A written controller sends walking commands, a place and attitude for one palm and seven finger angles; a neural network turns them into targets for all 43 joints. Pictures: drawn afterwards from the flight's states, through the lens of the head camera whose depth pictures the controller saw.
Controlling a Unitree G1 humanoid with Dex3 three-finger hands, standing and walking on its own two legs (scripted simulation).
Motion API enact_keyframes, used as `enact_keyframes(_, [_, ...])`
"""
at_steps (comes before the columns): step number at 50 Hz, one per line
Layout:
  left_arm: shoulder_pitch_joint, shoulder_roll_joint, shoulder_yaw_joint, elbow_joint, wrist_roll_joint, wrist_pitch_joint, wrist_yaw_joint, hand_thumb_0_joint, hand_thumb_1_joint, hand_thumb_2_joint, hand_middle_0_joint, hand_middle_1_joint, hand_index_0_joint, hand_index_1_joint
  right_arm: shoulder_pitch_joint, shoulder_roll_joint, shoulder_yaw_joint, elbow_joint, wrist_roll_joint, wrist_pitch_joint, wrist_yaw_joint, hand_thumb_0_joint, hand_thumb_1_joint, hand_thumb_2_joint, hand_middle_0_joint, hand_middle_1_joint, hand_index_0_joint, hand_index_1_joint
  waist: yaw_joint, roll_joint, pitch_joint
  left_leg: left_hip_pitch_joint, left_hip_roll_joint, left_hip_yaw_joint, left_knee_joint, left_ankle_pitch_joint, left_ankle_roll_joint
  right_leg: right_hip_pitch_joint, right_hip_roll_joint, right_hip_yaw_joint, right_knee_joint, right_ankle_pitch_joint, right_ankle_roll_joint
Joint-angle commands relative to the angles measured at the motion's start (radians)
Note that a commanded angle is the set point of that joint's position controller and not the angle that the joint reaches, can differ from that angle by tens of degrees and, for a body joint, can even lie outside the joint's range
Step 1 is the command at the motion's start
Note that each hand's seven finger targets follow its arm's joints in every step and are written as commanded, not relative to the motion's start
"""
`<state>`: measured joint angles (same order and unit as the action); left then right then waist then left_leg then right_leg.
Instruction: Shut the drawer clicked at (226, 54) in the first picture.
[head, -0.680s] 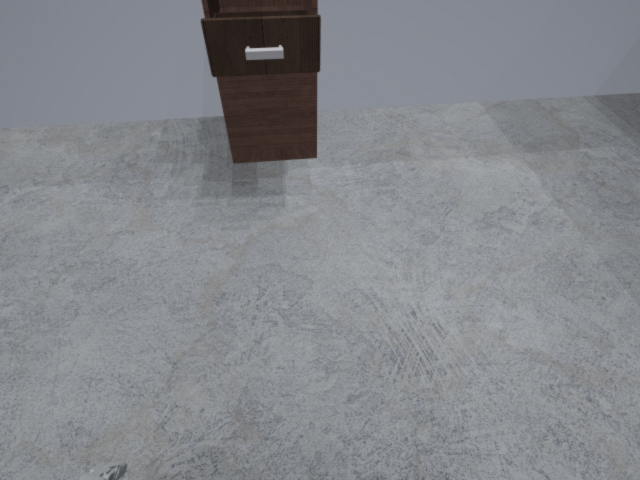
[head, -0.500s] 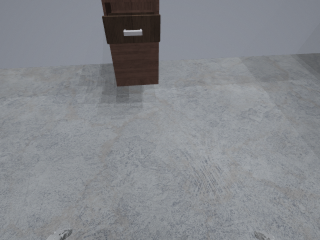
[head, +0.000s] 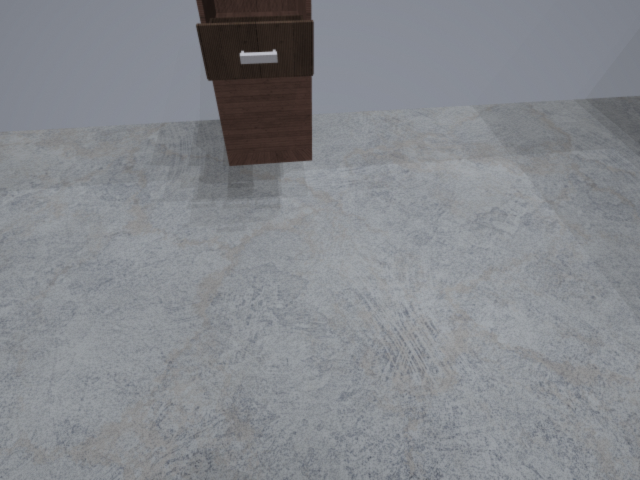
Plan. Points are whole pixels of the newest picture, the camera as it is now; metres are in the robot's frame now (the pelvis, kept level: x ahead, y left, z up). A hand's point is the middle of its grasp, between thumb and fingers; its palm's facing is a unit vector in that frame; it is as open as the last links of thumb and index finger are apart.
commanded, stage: stand and wait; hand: left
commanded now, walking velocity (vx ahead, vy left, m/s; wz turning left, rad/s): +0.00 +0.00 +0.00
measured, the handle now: (258, 55) +1.41 +0.29 -0.09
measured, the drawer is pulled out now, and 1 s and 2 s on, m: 0.29 0.29 0.29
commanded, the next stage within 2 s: look at it before walking up in 0.14 s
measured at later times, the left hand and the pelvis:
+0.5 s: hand out of the picture +0.07 +0.24 -0.15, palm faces -0.04 -0.94 -0.34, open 7.4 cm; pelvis -0.01 +0.00 +0.00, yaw +0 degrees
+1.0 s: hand out of the picture +0.05 +0.23 -0.16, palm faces -0.03 -0.95 -0.31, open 7.4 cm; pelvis +0.00 +0.00 +0.00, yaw -1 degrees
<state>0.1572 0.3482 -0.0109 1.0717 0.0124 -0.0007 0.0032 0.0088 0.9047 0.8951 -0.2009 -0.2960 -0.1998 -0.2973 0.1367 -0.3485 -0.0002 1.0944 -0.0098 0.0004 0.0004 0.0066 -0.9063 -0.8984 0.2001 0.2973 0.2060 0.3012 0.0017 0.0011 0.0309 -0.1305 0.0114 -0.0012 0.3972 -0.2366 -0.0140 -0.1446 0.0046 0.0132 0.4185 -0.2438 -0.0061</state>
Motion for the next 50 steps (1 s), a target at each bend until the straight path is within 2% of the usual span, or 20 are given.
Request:
enact_keyframes(1, [-0.063,0.203,0.047,-0.070,-0.005,-0.025,0.009,0.000,0.900,0.900,-0.200,-0.300,-0.200,-0.300,-0.068,-0.194,-0.033,-0.068,0.001,-0.032,-0.016,0.000,-0.900,-0.900,0.200,0.300,0.200,0.300,0.000,-0.014,-0.063,-0.004,0.104,-0.083,-0.059,0.153,0.044,0.005,-0.121,0.105,-0.079,0.165,-0.031])
enact_keyframes(6, [-0.064,0.202,0.046,-0.063,-0.005,-0.026,0.009,0.000,0.900,0.900,-0.200,-0.300,-0.200,-0.300,-0.066,-0.193,-0.032,-0.056,0.001,-0.031,-0.015,0.000,-0.900,-0.900,0.200,0.300,0.200,0.300,-0.001,-0.027,-0.053,-0.007,0.104,-0.082,-0.065,0.145,0.041,-0.003,-0.121,0.109,-0.089,0.155,-0.032])
enact_keyframes(10, [-0.065,0.198,0.045,-0.060,-0.004,-0.025,0.009,0.000,0.900,0.900,-0.200,-0.300,-0.200,-0.300,-0.066,-0.194,-0.032,-0.052,-0.001,-0.034,-0.015,0.000,-0.900,-0.900,0.200,0.300,0.200,0.300,0.000,0.003,-0.046,-0.007,0.107,-0.087,-0.079,0.142,0.043,-0.010,-0.118,0.105,-0.090,0.140,-0.028])
enact_keyframes(19, [-0.066,0.195,0.046,-0.061,-0.002,-0.026,0.008,0.000,0.900,0.900,-0.200,-0.300,-0.200,-0.300,-0.062,-0.189,-0.033,-0.050,0.000,-0.034,-0.013,0.000,-0.900,-0.900,0.200,0.300,0.200,0.300,-0.002,-0.010,-0.039,-0.007,0.106,-0.087,-0.083,0.120,0.041,-0.027,-0.118,0.114,-0.106,0.103,-0.027])
enact_keyframes(27, [-0.057,0.194,0.046,-0.057,-0.002,-0.028,0.008,0.000,0.900,0.900,-0.200,-0.300,-0.200,-0.300,-0.065,-0.190,-0.032,-0.049,0.001,-0.034,-0.014,0.000,-0.900,-0.900,0.200,0.300,0.200,0.300,-0.001,0.000,-0.056,0.008,0.110,-0.083,-0.078,0.150,0.040,-0.016,-0.121,0.112,-0.101,0.154,-0.028])
enact_keyframes(38, [-0.049,0.196,0.045,-0.050,-0.002,-0.030,0.009,0.000,0.900,0.900,-0.200,-0.300,-0.200,-0.300,-0.063,-0.192,-0.031,-0.046,0.002,-0.033,-0.014,0.000,-0.900,-0.900,0.200,0.300,0.200,0.300,-0.002,-0.016,-0.054,0.014,0.112,-0.082,-0.083,0.159,0.039,-0.011,-0.122,0.112,-0.106,0.172,-0.028])
enact_keyframes(43, [-0.051,0.196,0.044,-0.050,-0.002,-0.028,0.008,0.000,0.900,0.900,-0.200,-0.300,-0.200,-0.300,-0.064,-0.193,-0.030,-0.044,0.002,-0.032,-0.014,0.000,-0.900,-0.900,0.200,0.300,0.200,0.300,-0.001,-0.003,-0.044,0.009,0.111,-0.085,-0.090,0.144,0.038,-0.015,-0.117,0.112,-0.110,0.147,-0.026])
enact_keyframes(44, [-0.009,0.112,0.029,-0.029,-0.004,-0.018,0.011,0.000,0.900,0.900,-0.200,-0.300,-0.200,-0.300,-0.032,-0.110,-0.012,-0.027,-0.003,-0.025,-0.011,0.000,-0.900,-0.900,0.200,0.300,0.200,0.300,0.000,0.001,-0.072,0.017,0.108,-0.070,-0.079,0.104,0.029,-0.003,-0.118,0.105,-0.112,0.087,-0.014])
enact_keyframes(45, [0.032,0.069,0.018,-0.016,-0.001,-0.007,0.012,0.000,0.900,0.900,-0.200,-0.300,-0.200,-0.300,0.006,-0.058,0.000,-0.013,-0.007,-0.014,-0.007,0.000,-0.900,-0.900,0.200,0.300,0.200,0.300,0.002,-0.018,-0.060,0.003,0.095,-0.054,-0.062,-0.001,0.021,-0.014,-0.112,0.111,-0.113,-0.050,-0.010])
enact_keyframes(47, [0.067,0.081,0.026,-0.012,0.007,0.005,0.004,0.000,0.900,0.900,-0.200,-0.300,-0.200,-0.300,0.043,-0.054,-0.006,-0.012,-0.014,-0.003,-0.003,0.000,-0.900,-0.900,0.200,0.300,0.200,0.300,0.006,-0.054,0.021,-0.091,0.064,-0.035,-0.029,-0.237,0.024,-0.063,-0.111,0.155,-0.142,-0.310,-0.029])
enact_keyframes(48, [0.081,0.087,0.033,-0.018,0.008,0.007,0.000,0.000,0.900,0.900,-0.200,-0.300,-0.200,-0.300,0.051,-0.052,-0.008,-0.016,-0.017,-0.002,-0.001,0.000,-0.900,-0.900,0.200,0.300,0.200,0.300,0.009,-0.067,0.061,-0.140,0.052,-0.033,-0.006,-0.287,0.026,-0.084,-0.114,0.185,-0.153,-0.382,-0.044])
enact_keyframes(50, [0.111,0.088,0.045,-0.026,0.007,0.004,-0.005,0.000,0.900,0.900,-0.200,-0.300,-0.200,-0.300,0.078,-0.041,-0.012,-0.028,-0.018,-0.010,-0.001,0.000,-0.900,-0.900,0.200,0.300,0.200,0.300,0.007,-0.077,0.094,-0.180,0.040,-0.015,0.051,-0.275,0.032,-0.094,-0.132,0.214,-0.145,-0.403,-0.076])
